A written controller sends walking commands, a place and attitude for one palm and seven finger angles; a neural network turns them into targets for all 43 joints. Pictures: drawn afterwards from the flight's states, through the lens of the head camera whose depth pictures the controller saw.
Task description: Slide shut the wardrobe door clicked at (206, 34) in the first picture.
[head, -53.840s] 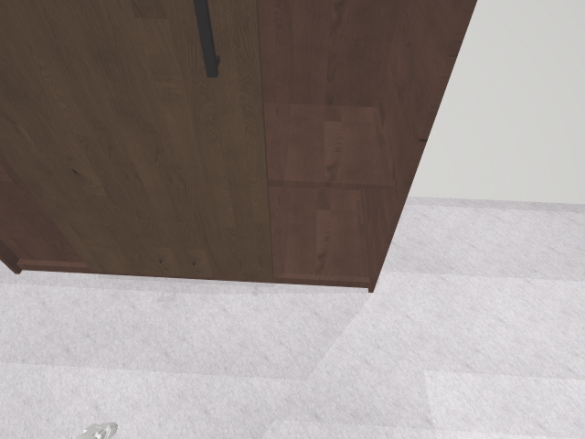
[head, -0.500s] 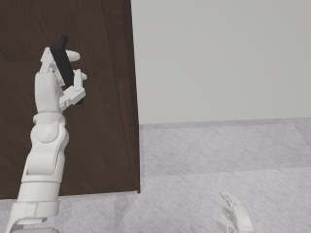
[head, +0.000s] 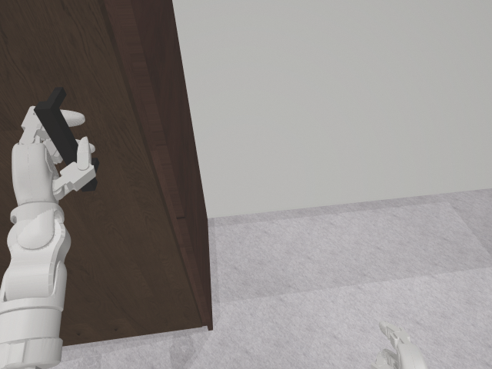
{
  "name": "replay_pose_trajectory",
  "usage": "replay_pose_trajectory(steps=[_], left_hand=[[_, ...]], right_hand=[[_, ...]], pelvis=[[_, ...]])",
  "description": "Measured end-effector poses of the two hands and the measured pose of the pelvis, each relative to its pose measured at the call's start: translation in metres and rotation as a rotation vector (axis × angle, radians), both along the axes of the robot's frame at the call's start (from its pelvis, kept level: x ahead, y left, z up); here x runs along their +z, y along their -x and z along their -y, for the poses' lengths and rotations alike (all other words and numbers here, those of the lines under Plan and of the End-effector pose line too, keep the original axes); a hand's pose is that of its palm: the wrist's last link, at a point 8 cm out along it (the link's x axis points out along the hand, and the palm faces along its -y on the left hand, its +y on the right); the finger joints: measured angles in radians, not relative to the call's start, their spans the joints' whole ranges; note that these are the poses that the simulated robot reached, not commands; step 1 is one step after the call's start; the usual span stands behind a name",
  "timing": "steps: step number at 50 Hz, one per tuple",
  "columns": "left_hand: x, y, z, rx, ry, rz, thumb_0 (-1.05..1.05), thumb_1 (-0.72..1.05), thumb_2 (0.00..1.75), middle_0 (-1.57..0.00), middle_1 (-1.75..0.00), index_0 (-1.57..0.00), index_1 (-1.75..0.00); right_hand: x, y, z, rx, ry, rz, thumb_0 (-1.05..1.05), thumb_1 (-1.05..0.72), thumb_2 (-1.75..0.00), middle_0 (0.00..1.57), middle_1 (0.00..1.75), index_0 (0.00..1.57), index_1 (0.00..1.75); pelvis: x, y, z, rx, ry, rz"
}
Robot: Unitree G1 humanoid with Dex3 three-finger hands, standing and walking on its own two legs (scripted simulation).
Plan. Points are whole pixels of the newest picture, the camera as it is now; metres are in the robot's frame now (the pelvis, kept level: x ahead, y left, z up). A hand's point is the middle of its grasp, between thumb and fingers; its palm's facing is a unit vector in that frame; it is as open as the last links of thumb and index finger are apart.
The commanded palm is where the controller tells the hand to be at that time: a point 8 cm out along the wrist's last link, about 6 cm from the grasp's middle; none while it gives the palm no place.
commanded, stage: loosen the grip on the handle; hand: left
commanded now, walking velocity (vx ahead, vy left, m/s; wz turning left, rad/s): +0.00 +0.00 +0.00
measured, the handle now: (74, 142) +0.39 +0.27 +0.20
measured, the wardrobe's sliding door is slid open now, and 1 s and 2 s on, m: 0.01 0.02 0.02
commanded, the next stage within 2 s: slip the hand off the handle in 0.68 s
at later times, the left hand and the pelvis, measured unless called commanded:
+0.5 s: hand (78, 165) +0.34 +0.25 +0.19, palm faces +0.40 -0.90 -0.20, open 13.0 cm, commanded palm +0.30 +0.29 +0.20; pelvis -0.02 +0.01 -0.01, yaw +2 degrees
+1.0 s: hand (51, 172) +0.33 +0.28 +0.20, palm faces +0.43 -0.88 -0.19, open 14.7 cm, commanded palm +0.29 +0.32 +0.20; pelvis +0.01 +0.01 -0.01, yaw +3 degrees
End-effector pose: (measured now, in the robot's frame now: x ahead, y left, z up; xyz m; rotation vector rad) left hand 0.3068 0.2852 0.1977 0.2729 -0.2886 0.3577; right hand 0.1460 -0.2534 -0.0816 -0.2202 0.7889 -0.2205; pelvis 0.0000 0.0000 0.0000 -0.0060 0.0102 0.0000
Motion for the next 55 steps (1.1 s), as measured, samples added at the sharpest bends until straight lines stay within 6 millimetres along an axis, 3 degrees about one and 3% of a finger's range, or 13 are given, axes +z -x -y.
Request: replay_pose_trajectory(steps=[5,8,13,23,29,38,45,55], left_hand=[[0.001,0.000,-0.002,-0.011,-0.010,-0.004,-0.06,0.67,0.81,-0.46,-1.40,-0.30,-1.36],[0.006,-0.011,-0.010,-0.053,-0.040,-0.030,-0.08,0.58,0.79,-0.46,-1.40,-0.32,-1.37],[0.006,0.003,-0.016,-0.033,0.080,-0.020,-0.04,0.44,0.72,-0.49,-1.41,-0.38,-1.38],[0.001,0.005,-0.009,0.031,0.023,0.028,0.00,-0.22,0.37,-0.44,-1.37,-0.28,-1.29],[-0.003,-0.004,-0.010,-0.013,-0.005,0.027,0.00,-0.45,0.25,-0.40,-1.32,-0.30,-1.26],[-0.001,0.006,-0.017,0.000,0.024,0.044,-0.01,-0.54,0.20,-0.36,-1.24,-0.27,-1.18],[-0.002,0.017,-0.028,0.041,0.016,0.008,-0.01,-0.56,0.20,-0.29,-1.18,-0.26,-1.16],[0.005,0.018,-0.043,0.035,0.004,0.008,-0.01,-0.56,0.20,-0.26,-1.16,-0.26,-1.15]], right_hand=[[-0.002,0.008,-0.005,-0.006,-0.010,-0.011,0.01,-0.90,-0.90,0.20,0.30,0.20,0.30],[-0.002,0.015,-0.012,0.052,-0.007,-0.022,0.01,-0.90,-0.90,0.20,0.30,0.20,0.30],[-0.003,0.019,-0.021,0.085,-0.036,0.056,0.01,-0.90,-0.90,0.20,0.30,0.20,0.30],[-0.009,0.028,-0.030,0.111,-0.032,0.061,0.01,-0.90,-0.90,0.20,0.30,0.20,0.30],[-0.013,0.023,-0.029,0.104,-0.011,0.012,0.02,-0.90,-0.90,0.20,0.30,0.20,0.30],[-0.010,-0.014,-0.038,0.135,-0.027,0.036,0.02,-0.90,-0.90,0.20,0.30,0.20,0.30],[-0.005,-0.041,-0.049,0.166,-0.037,0.069,0.01,-0.90,-0.90,0.20,0.30,0.20,0.30],[-0.005,-0.042,-0.050,0.170,-0.032,0.072,0.01,-0.90,-0.90,0.20,0.30,0.20,0.30]], pelvis=[[0.000,0.003,-0.002,-0.004,0.001,0.001],[-0.001,0.014,0.000,0.005,-0.003,0.004],[-0.004,0.027,-0.005,0.017,-0.012,0.013],[-0.009,0.027,-0.008,0.029,-0.015,0.018],[-0.008,0.013,-0.011,0.029,-0.008,0.008],[-0.008,-0.007,-0.017,0.023,-0.007,-0.010],[-0.009,-0.012,-0.016,0.037,-0.006,-0.007],[-0.009,-0.009,-0.012,0.050,-0.003,-0.004]])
